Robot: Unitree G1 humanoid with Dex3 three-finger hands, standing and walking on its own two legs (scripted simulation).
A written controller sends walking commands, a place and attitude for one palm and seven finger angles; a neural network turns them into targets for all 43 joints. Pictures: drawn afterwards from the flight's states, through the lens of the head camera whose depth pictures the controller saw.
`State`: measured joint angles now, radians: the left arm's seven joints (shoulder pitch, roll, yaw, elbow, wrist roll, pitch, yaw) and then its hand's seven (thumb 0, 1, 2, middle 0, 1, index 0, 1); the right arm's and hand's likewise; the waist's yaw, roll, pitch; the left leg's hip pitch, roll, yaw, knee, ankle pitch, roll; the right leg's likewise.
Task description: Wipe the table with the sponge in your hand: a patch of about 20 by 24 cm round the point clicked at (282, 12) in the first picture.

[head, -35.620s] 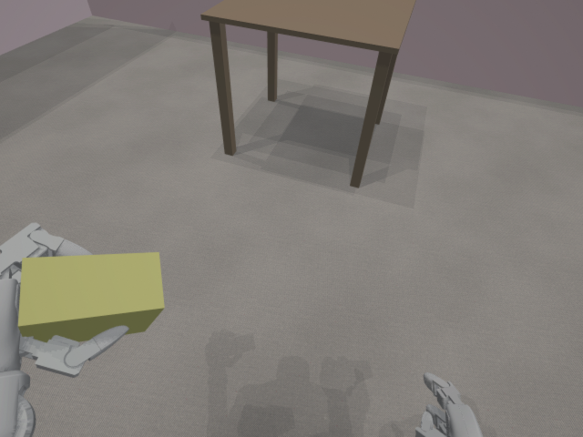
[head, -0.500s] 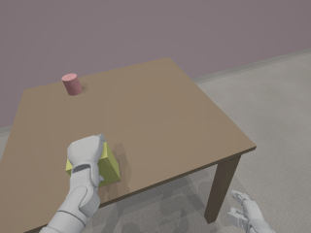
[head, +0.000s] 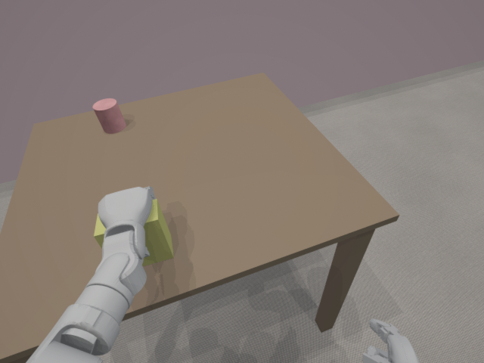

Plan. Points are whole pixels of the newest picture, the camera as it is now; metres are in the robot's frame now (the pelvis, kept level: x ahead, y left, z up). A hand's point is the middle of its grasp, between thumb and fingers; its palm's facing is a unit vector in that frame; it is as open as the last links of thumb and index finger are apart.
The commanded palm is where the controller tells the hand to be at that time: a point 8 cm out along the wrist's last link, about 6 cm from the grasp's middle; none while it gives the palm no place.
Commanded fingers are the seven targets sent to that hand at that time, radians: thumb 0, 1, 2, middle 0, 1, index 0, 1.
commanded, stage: wipe forward along the middle lane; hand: left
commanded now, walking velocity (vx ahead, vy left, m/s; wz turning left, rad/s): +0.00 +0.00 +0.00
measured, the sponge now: (140, 242) +0.33 +0.24 +0.00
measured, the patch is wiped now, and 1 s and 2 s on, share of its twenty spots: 1.00 1.00 1.00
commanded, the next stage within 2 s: slide back across to the first lane in 1.16 s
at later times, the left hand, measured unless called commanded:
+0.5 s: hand (133, 204) +0.39 +0.26 +0.04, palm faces -0.11 -0.01 -0.99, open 10.0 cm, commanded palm +0.38 +0.26 +0.08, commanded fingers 0.00 0.10 1.30 -1.20 -1.60 -1.20 -1.60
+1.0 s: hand (127, 186) +0.44 +0.30 +0.04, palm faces -0.13 -0.01 -0.99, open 10.0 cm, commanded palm +0.43 +0.29 +0.08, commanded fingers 0.00 0.10 1.30 -1.20 -1.60 -1.20 -1.60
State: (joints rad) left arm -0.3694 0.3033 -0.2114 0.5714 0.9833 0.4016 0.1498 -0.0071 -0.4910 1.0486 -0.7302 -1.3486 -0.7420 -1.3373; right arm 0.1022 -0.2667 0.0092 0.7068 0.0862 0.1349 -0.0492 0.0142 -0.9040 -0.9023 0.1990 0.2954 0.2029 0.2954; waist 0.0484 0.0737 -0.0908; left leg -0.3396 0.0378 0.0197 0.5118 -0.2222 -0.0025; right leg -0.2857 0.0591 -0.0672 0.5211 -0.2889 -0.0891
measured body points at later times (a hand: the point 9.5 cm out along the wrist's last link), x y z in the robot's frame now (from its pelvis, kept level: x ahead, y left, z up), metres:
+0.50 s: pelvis -0.01 +0.00 -0.01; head +0.01 -0.03 +0.44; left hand +0.39 +0.26 +0.10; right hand +0.10 -0.26 -0.14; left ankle +0.03 +0.14 -0.73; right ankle -0.01 -0.06 -0.73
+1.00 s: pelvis +0.00 +0.02 -0.01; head +0.05 +0.01 +0.44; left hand +0.44 +0.29 +0.10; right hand +0.07 -0.25 -0.14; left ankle +0.03 +0.14 -0.73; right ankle -0.01 -0.06 -0.73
